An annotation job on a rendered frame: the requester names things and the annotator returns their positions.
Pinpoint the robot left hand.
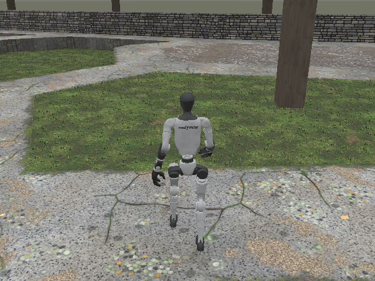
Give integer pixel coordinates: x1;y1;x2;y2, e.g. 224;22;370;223
152;170;165;187

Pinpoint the left robot shin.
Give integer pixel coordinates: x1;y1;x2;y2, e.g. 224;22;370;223
170;186;178;220

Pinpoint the robot right hand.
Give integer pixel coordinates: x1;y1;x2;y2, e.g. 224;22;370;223
198;147;212;157

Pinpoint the robot left upper arm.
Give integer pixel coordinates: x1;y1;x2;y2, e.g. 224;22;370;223
161;118;175;152

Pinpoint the robot right forearm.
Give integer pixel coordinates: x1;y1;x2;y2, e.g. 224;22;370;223
206;140;214;153

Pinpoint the robot right upper arm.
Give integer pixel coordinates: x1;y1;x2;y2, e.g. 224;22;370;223
199;117;214;148

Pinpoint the robot left forearm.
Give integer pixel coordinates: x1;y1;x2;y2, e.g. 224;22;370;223
154;143;166;172

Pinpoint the humanoid robot torso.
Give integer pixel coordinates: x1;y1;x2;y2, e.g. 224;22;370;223
174;115;202;176

